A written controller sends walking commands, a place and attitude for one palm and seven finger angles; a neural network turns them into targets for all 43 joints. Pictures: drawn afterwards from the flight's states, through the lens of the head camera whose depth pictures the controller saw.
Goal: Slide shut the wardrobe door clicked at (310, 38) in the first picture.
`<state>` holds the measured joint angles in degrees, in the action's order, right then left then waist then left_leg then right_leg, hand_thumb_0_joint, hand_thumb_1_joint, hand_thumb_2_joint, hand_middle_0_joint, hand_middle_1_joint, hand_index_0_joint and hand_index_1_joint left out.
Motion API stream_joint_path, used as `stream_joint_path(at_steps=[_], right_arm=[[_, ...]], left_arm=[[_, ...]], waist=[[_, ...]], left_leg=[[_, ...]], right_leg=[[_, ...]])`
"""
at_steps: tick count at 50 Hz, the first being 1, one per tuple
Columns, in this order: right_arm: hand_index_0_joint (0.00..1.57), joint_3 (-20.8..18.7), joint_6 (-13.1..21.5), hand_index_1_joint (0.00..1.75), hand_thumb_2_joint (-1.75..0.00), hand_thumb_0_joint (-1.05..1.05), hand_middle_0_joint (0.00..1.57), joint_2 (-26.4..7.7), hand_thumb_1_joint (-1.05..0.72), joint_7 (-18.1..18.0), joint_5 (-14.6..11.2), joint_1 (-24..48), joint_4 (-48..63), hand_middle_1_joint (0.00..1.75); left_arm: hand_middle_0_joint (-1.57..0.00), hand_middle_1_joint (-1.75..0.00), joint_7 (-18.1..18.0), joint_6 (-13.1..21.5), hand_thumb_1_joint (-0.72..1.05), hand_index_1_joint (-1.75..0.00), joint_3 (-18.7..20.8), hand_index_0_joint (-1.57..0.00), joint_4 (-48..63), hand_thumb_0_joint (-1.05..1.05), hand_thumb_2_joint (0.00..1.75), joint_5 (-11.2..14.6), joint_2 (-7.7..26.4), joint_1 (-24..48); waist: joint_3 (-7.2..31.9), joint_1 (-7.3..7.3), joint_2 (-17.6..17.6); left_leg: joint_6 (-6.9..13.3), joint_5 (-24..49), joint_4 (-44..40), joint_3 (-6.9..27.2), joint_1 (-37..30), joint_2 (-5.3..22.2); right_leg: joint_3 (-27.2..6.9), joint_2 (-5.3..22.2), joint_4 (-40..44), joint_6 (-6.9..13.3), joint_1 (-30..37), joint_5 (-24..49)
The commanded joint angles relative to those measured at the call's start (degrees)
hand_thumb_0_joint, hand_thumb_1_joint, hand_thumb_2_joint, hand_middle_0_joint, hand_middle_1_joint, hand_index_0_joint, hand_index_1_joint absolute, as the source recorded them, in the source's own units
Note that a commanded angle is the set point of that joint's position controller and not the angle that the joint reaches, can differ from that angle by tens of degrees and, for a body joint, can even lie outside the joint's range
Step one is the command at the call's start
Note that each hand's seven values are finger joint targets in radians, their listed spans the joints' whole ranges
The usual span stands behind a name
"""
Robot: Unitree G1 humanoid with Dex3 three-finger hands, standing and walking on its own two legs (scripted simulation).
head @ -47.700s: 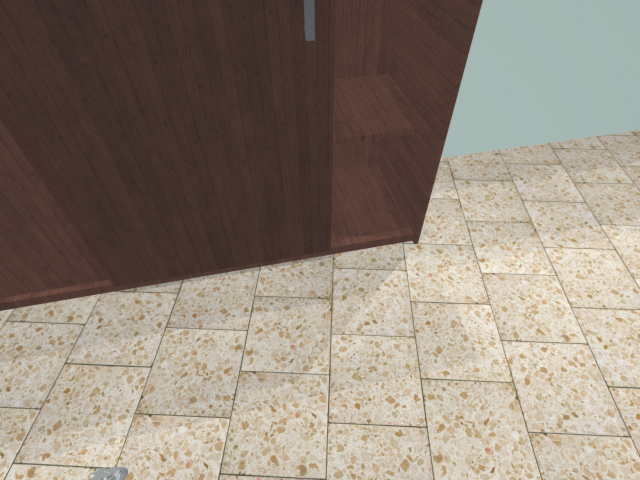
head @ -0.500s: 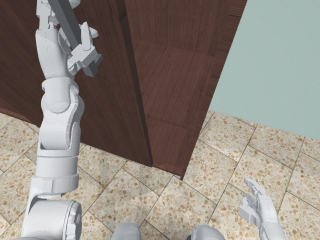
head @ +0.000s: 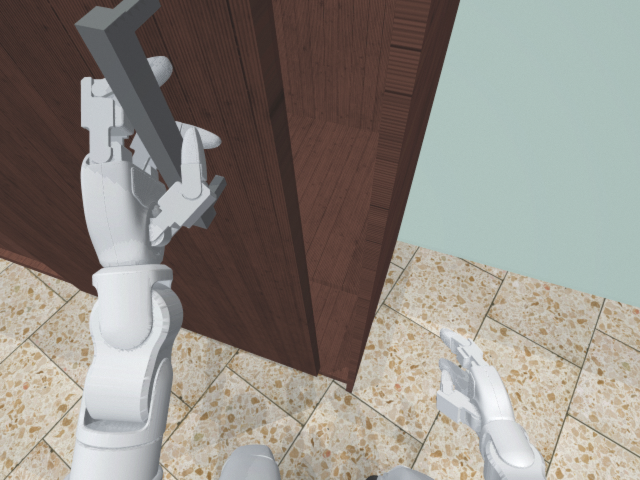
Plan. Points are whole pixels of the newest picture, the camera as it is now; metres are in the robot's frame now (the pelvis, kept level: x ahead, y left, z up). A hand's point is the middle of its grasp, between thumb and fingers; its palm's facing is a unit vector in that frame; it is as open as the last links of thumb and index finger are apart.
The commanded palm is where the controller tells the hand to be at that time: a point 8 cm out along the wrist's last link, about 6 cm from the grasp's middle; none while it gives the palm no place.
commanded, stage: step sideways, sliding the door along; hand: left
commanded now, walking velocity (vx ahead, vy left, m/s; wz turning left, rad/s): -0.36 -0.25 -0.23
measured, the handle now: (178, 130) +0.34 +0.19 +0.24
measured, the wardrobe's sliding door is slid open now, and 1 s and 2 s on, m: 0.09 0.00 0.00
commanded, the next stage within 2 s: stop walking and hold the door there in 1.50 s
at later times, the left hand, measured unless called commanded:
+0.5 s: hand (296, 207) +0.30 +0.08 +0.22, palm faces +0.24 -0.97 -0.01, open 7.1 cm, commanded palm +0.26 +0.05 +0.22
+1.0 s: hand (308, 209) +0.29 +0.07 +0.22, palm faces +0.39 -0.92 -0.01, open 7.0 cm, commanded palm +0.25 +0.02 +0.23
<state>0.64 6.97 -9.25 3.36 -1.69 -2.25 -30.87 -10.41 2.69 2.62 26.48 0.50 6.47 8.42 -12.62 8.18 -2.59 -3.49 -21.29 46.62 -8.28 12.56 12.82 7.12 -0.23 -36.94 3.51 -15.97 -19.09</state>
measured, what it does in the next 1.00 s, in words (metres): steps to the right: right foot, then right foot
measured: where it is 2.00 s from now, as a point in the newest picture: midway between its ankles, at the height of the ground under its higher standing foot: outside the picture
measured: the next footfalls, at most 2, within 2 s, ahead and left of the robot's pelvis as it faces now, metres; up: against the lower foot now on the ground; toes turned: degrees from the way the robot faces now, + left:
right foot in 0.38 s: +0.04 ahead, -0.19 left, +0.00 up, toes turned -12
right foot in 0.74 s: -0.06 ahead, -0.21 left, +0.00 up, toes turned -12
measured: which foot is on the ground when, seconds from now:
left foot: down 0.00-0.82, up 0.84-0.88, down 0.90-1.00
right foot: down 0.00-0.12, up 0.14-0.36, down 0.38-0.54, up 0.56-0.72, down 0.74-1.00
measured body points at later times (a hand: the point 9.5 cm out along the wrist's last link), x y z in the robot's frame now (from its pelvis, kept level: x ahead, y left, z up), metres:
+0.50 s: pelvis -0.05 -0.07 +0.00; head +0.04 -0.07 +0.44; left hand +0.28 +0.13 +0.22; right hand +0.18 -0.27 -0.09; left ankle -0.04 +0.14 -0.71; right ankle +0.00 -0.18 -0.72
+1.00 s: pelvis -0.10 -0.13 +0.00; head -0.05 -0.13 +0.45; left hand +0.26 +0.12 +0.23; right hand +0.07 -0.38 -0.08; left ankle -0.06 +0.08 -0.72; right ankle -0.09 -0.23 -0.72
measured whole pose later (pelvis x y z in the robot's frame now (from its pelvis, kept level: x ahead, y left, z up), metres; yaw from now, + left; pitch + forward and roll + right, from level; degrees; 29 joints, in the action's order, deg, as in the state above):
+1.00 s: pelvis -0.10 -0.13 +0.00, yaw -8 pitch -3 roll +0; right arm -2.5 5.2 -13.3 -0.4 -2.9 -7.5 -34.7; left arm -14.0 -2.1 17.4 1.5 3.8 14.0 24.0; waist -9.4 5.2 -1.6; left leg -7.2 -14.4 30.2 -3.0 11.6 12.1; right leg 4.5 0.3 -33.6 1.2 -14.2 -16.3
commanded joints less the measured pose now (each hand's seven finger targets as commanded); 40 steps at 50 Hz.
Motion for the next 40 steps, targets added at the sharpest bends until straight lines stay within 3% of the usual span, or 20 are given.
stream_joint_path(at_steps=[1, 3, 4, 5, 6, 7, 12, 17, 19, 21, 22, 24, 25, 27, 28, 29, 34, 37, 38, 40], right_arm=[[0.20, -2.2, 2.6, 0.30, -0.90, 0.00, 0.20, -4.4, -0.90, -1.3, 0.4, 1.7, 7.4, 0.30], [0.20, -2.6, 1.5, 0.30, -0.90, 0.00, 0.20, -4.5, -0.90, -1.2, 0.6, 2.9, 6.4, 0.30], [0.20, -3.8, 0.8, 0.30, -0.90, 0.00, 0.20, -6.0, -0.90, -1.0, 0.6, 3.0, 7.1, 0.30], [0.20, -5.0, 0.2, 0.30, -0.90, 0.00, 0.20, -8.3, -0.90, -0.5, 0.5, 3.7, 9.0, 0.30], [0.20, -5.2, 0.0, 0.30, -0.90, 0.00, 0.20, -8.7, -0.90, 0.3, 0.7, 3.7, 9.4, 0.30], [0.20, -5.5, 0.3, 0.30, -0.90, 0.00, 0.20, -8.5, -0.90, 0.4, 1.6, 4.6, 10.4, 0.30], [0.20, -4.7, 1.5, 0.30, -0.90, 0.00, 0.20, -7.5, -0.90, 0.5, 1.0, 3.9, 9.1, 0.30], [0.20, -4.1, 1.8, 0.30, -0.90, 0.00, 0.20, -7.3, -0.90, 0.4, -0.6, 4.4, 8.8, 0.30], [0.20, -3.5, 1.8, 0.30, -0.90, 0.00, 0.20, -5.7, -0.90, -0.4, -1.3, 4.6, 8.6, 0.30], [0.20, -3.5, 2.0, 0.30, -0.90, 0.00, 0.20, -5.0, -0.90, -1.2, -1.3, 3.6, 7.7, 0.30], [0.20, -3.9, 2.0, 0.30, -0.90, 0.00, 0.20, -4.8, -0.90, -1.6, -1.2, 3.1, 7.0, 0.30], [0.20, -3.5, 1.9, 0.30, -0.90, 0.00, 0.20, -4.4, -0.90, -1.9, -0.4, 2.4, 5.6, 0.30], [0.20, -3.7, 1.6, 0.30, -0.90, 0.00, 0.20, -4.9, -0.90, -1.8, -0.5, 3.0, 5.2, 0.30], [0.20, -5.4, 0.5, 0.30, -0.90, 0.00, 0.20, -8.2, -0.90, -1.0, 0.1, 3.3, 8.4, 0.30], [0.20, -5.2, 0.0, 0.30, -0.90, 0.00, 0.20, -7.2, -0.90, 0.0, 0.6, 4.2, 9.2, 0.30], [0.20, -5.7, -0.4, 0.30, -0.90, 0.00, 0.20, -7.5, -0.90, 0.3, 0.7, 4.6, 8.9, 0.30], [0.20, -5.4, -0.7, 0.30, -0.90, 0.00, 0.20, -8.8, -0.90, 0.8, -1.0, 0.2, 7.9, 0.30], [0.20, -4.6, -0.8, 0.30, -0.90, 0.00, 0.20, -8.5, -0.90, 0.2, -1.7, 0.3, 7.9, 0.30], [0.20, -4.7, -0.8, 0.30, -0.90, 0.00, 0.20, -8.2, -0.90, -0.1, -1.9, 0.1, 7.6, 0.30], [0.20, -5.1, -0.3, 0.30, -0.90, 0.00, 0.20, -8.0, -0.90, -1.0, -2.2, -0.9, 6.5, 0.30]], left_arm=[[-0.45, -1.40, 4.7, 10.5, 0.90, -1.40, -15.0, -0.45, 26.4, 0.00, 0.90, 0.6, 1.5, 16.0], [-0.45, -1.40, 4.6, 12.0, 0.90, -1.40, -16.4, -0.45, 30.0, 0.00, 0.90, 0.5, 1.4, 15.4], [-0.45, -1.40, 5.1, 12.4, 0.90, -1.40, -16.7, -0.45, 29.8, 0.00, 0.90, 0.8, 1.7, 15.0], [-0.45, -1.40, 5.7, 12.7, 0.90, -1.40, -15.5, -0.45, 28.0, 0.00, 0.90, 0.9, 3.4, 13.4], [-0.45, -1.40, 6.4, 12.9, 0.90, -1.40, -16.2, -0.45, 23.0, 0.00, 0.90, 0.1, 1.3, 13.2], [-0.45, -1.40, 6.1, 13.6, 0.90, -1.40, -13.1, -0.45, 25.8, 0.00, 0.90, -1.6, 4.1, 17.7], [-0.45, -1.40, 5.8, 13.7, 0.90, -1.40, -14.4, -0.45, 17.5, 0.00, 0.90, -2.2, 1.8, 20.4], [-0.45, -1.40, 6.0, 13.5, 0.90, -1.40, -12.5, -0.45, 16.1, 0.00, 0.90, -1.5, 4.0, 23.8], [-0.45, -1.40, 5.6, 12.8, 0.90, -1.40, -11.5, -0.45, 17.1, 0.00, 0.90, -1.0, 5.9, 26.1], [-0.45, -1.40, 5.0, 11.3, 0.90, -1.40, -13.0, -0.45, 18.0, 0.00, 0.90, 0.1, 4.5, 24.7], [-0.45, -1.40, 4.4, 10.6, 0.90, -1.40, -11.4, -0.45, 18.3, 0.00, 0.90, 0.5, 5.3, 22.7], [-0.45, -1.40, 4.1, 10.9, 0.90, -1.40, -11.1, -0.45, 22.6, 0.00, 0.90, 0.9, 4.7, 24.0], [-0.45, -1.40, 4.2, 11.1, 0.90, -1.40, -11.4, -0.45, 22.2, 0.00, 0.90, 1.0, 4.2, 26.3], [-0.45, -1.40, 5.8, 11.2, 0.90, -1.40, -12.3, -0.45, 18.3, 0.00, 0.90, 2.0, 2.3, 26.1], [-0.45, -1.40, 6.5, 11.9, 0.90, -1.40, -12.5, -0.45, 18.3, 0.00, 0.90, 1.4, 1.6, 30.0], [-0.45, -1.40, 6.2, 12.0, 0.90, -1.40, -11.1, -0.45, 16.2, 0.00, 0.90, 0.6, 2.6, 32.9], [-0.45, -1.40, 6.4, 10.3, 0.90, -1.40, -10.7, -0.45, 5.1, 0.00, 0.90, 0.9, 2.4, 36.5], [-0.45, -1.40, 6.3, 9.8, 0.90, -1.40, -6.7, -0.45, 2.8, 0.00, 0.90, 1.0, 7.0, 37.9], [-0.45, -1.40, 6.0, 9.5, 0.90, -1.40, -4.7, -0.45, 2.8, 0.00, 0.90, 1.0, 9.3, 38.1], [-0.45, -1.40, 5.3, 7.9, 0.90, -1.40, -3.1, -0.45, 1.0, 0.00, 0.90, 1.8, 11.6, 37.4]], waist=[[29.8, -8.89, 15.3], [34.5, -10.72, 9.7], [36.6, -10.68, 6.8], [36.1, -9.39, -2.5], [33.9, -8.19, -5.0], [29.2, -8.48, -9.9], [23.4, -8.61, -15.7], [23.4, -9.34, -12.7], [24.5, -9.40, -2.7], [30.3, -10.09, 13.4], [31.7, -9.66, 15.4], [35.3, -10.50, 14.0], [35.7, -11.26, 11.4], [35.9, -9.40, -6.2], [33.8, -8.95, -15.1], [30.2, -8.35, -18.4], [27.6, -9.38, -14.7], [25.7, -9.38, -13.5], [26.9, -9.56, -10.8], [32.2, -10.20, 6.1]], left_leg=[[2.3, -14.4, -3.1, 7.4, 9.3, -6.8], [2.0, 13.7, -18.2, 4.1, -5.8, -4.0], [4.0, 39.9, -19.3, 6.2, -17.4, 1.9], [9.3, 59.6, -21.2, 14.7, -24.3, 12.9], [12.4, 71.9, -22.8, 12.7, -27.6, 17.2], [14.1, 73.3, -22.5, 11.4, -23.4, 19.6], [8.4, 65.3, -18.3, -1.2, -21.9, 14.2], [6.9, 52.8, -10.9, -1.2, -15.3, 11.3], [6.9, 36.2, -3.6, -2.7, -11.7, 4.9], [1.3, -2.3, 0.3, 2.3, -1.9, -5.5], [1.9, -8.9, 0.6, 4.3, 0.5, -6.8], [2.2, -1.6, -9.2, 5.7, -0.6, -5.4], [3.0, 11.1, -16.9, 5.9, -8.2, -2.8], [11.0, 53.2, -23.6, 17.1, -19.2, 15.2], [13.1, 53.7, -25.1, 15.7, -15.7, 17.6], [13.3, 51.1, -24.2, 13.0, -13.3, 17.0], [7.3, 51.4, -13.9, 5.2, -19.4, 10.8], [9.2, 43.7, -12.5, 3.9, -15.8, 6.8], [9.6, 39.8, -10.8, 2.7, -14.7, 4.7], [2.0, 21.3, -4.1, 2.4, -8.2, -2.7]], right_leg=[[-24.1, 18.8, 2.8, 6.4, 22.4, 89.7], [-17.0, 13.5, -3.0, 2.8, 16.2, 75.1], [-12.4, 9.3, -5.8, -1.0, 6.8, 57.8], [-9.4, 4.4, -11.7, -3.6, -4.0, 21.1], [-7.8, 2.3, -17.2, -3.9, -10.7, -5.9], [-7.5, 1.9, -23.9, -4.2, -14.4, -11.6], [-3.1, 1.5, -13.4, -3.5, -9.6, -1.8], [-0.6, 1.5, 0.7, -3.8, 2.0, 11.8], [-3.7, 5.6, 8.6, -4.0, 6.6, 39.1], [-19.1, 15.7, 9.2, 2.3, 11.0, 65.8], [-20.3, 16.4, 8.1, 3.5, 13.5, 71.5], [-16.3, 15.4, 2.7, 3.0, 19.1, 71.9], [-12.1, 13.1, 0.3, 1.0, 13.2, 60.8], [-6.0, 3.9, -10.9, -4.6, -0.9, 14.9], [-7.1, 2.8, -17.6, -4.1, -2.7, -6.9], [-7.4, 2.7, -20.2, -3.5, -3.7, -9.1], [-2.9, 0.9, 0.7, -3.5, 1.0, 4.7], [-1.7, 1.3, 9.8, -4.5, 6.3, 18.4], [-2.9, 3.0, 11.2, -4.4, 8.5, 30.7], [-12.1, 10.0, 8.9, -0.6, 15.2, 53.6]])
